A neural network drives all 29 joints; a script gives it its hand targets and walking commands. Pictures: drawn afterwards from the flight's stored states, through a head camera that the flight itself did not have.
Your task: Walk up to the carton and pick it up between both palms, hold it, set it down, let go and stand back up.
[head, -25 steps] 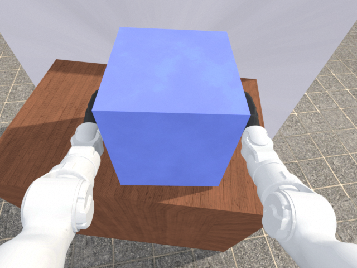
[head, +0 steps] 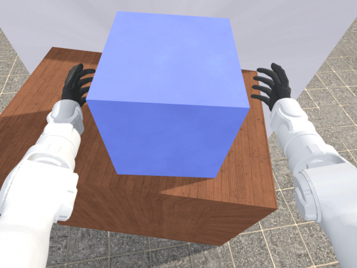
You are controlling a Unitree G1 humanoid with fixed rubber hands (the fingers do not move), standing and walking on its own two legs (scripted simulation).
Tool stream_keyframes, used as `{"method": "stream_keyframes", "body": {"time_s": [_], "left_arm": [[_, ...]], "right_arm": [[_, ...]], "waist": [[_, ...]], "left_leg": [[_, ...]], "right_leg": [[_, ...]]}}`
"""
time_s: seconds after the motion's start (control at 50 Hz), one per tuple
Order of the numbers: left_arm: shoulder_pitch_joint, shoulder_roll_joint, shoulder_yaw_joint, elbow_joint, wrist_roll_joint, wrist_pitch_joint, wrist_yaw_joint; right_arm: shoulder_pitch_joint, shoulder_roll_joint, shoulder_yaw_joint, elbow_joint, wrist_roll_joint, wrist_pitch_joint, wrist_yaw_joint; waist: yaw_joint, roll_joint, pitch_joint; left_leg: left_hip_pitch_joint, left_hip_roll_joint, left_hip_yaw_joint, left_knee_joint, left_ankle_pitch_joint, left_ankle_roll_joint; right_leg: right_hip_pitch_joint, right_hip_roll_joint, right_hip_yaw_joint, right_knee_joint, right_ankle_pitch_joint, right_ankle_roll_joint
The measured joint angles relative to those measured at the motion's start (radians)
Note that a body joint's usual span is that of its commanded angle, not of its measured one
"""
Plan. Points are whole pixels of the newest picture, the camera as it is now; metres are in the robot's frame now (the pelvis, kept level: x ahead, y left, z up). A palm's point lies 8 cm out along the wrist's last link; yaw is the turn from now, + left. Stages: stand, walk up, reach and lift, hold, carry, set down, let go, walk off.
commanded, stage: set down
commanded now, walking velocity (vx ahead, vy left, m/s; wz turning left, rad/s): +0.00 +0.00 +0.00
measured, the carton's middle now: (170, 100) +0.52 +0.01 +0.06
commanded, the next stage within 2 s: none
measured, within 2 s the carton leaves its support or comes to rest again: neither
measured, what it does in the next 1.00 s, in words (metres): stands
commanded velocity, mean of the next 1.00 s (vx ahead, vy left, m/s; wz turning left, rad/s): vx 0.00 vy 0.00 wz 0.00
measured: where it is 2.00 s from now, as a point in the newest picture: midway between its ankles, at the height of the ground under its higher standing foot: outside the picture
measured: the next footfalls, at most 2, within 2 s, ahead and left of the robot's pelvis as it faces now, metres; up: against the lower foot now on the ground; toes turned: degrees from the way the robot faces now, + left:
none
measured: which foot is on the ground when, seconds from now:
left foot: down 0.00-1.00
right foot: down 0.00-1.00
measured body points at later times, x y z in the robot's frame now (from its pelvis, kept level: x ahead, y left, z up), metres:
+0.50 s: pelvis -0.01 -0.01 +0.00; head +0.07 +0.02 +0.45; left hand +0.49 +0.23 +0.14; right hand +0.47 -0.23 +0.15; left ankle +0.01 +0.11 -0.71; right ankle +0.02 -0.10 -0.71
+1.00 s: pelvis +0.00 -0.02 +0.02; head +0.05 +0.00 +0.47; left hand +0.46 +0.23 +0.14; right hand +0.44 -0.23 +0.14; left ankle +0.01 +0.11 -0.71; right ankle +0.02 -0.10 -0.71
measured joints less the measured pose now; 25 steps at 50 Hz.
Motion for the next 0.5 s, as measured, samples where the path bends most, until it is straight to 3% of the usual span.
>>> {"method": "stream_keyframes", "body": {"time_s": [0.12,0.32,0.5], "left_arm": [[0.024,0.026,-0.001,-0.075,-0.011,0.032,-0.016],[0.068,0.054,0.038,-0.219,-0.006,0.132,-0.02],[0.028,0.082,0.033,-0.191,-0.021,0.183,-0.025]], "right_arm": [[0.016,0.003,0.018,-0.061,0.023,0.018,0.0],[0.071,0.023,-0.004,-0.201,0.006,0.091,-0.043],[0.041,0.012,-0.006,-0.215,0.015,0.165,-0.065]], "waist": [[-0.003,0.002,0.002],[-0.008,-0.002,0.023],[-0.027,-0.015,0.037]], "left_leg": [[-0.035,-0.002,-0.012,0.021,0.002,-0.005],[-0.009,0.0,-0.026,0.002,0.019,-0.015],[0.073,-0.001,-0.03,-0.039,0.032,-0.018]], "right_leg": [[-0.035,-0.003,-0.012,0.029,-0.007,-0.006],[-0.005,0.0,-0.026,0.009,0.006,-0.016],[0.076,0.0,-0.029,-0.025,0.013,-0.021]]}}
